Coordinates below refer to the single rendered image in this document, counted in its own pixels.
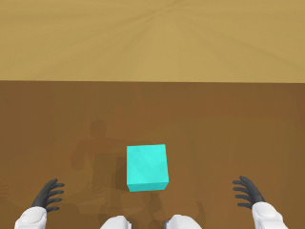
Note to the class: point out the robot left thigh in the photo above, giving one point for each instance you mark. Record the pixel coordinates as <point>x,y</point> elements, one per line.
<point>117,223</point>

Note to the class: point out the robot left forearm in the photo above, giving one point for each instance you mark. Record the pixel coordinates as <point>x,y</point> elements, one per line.
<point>33,218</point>

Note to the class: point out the left robot hand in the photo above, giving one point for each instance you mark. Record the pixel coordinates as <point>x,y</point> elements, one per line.
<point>42,199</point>

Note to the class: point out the right robot hand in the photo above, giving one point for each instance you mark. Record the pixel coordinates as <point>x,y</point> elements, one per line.
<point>254,196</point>

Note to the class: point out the robot thigh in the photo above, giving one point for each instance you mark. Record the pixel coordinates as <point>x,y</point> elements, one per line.
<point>182,222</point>
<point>117,223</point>

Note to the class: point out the robot right forearm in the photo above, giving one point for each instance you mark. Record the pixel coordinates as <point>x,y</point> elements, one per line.
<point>266,217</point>

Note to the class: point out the robot right thigh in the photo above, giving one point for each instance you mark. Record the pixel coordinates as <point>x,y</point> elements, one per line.
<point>182,222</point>

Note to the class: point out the carton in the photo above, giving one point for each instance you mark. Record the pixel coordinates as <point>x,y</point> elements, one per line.
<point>147,168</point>

